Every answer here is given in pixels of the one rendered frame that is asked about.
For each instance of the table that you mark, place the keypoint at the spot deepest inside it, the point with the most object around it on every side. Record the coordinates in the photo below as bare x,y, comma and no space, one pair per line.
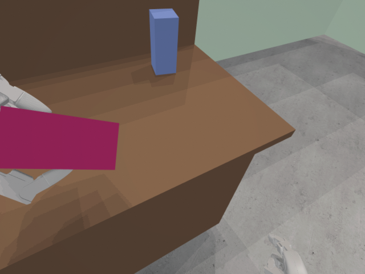
184,144

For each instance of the sponge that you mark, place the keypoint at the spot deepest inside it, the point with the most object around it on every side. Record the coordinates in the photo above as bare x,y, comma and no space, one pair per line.
41,140

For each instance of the left robot hand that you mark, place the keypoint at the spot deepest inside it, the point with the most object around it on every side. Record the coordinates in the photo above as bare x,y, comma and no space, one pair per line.
17,185

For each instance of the right robot hand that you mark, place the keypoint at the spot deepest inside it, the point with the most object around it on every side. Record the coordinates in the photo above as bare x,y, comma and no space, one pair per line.
290,263

